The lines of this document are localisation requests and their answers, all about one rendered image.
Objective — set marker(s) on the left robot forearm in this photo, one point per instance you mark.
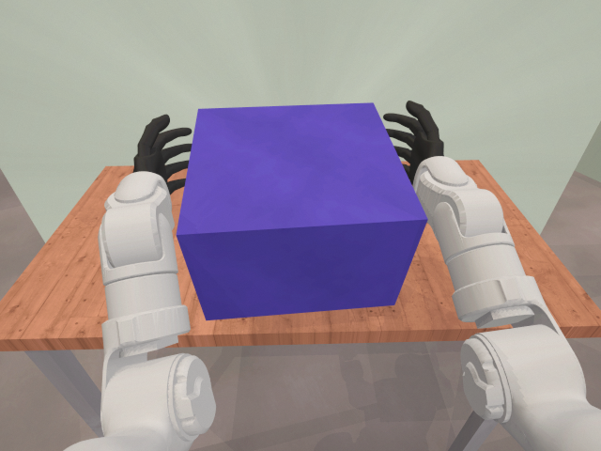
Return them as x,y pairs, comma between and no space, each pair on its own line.
139,270

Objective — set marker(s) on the right robot forearm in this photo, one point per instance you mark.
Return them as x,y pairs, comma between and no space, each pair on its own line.
491,287

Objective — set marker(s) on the right robot upper arm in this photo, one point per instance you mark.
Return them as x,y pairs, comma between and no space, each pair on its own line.
528,380

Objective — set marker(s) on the robot right hand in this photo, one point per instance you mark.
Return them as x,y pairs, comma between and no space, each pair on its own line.
425,142

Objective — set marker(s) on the table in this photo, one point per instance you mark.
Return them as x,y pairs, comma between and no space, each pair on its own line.
58,303

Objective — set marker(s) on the left robot upper arm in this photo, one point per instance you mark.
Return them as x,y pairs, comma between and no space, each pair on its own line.
156,405

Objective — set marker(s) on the carton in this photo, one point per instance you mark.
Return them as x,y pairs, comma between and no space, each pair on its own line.
296,209

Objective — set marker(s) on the robot left hand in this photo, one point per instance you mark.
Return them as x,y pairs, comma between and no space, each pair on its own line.
151,156

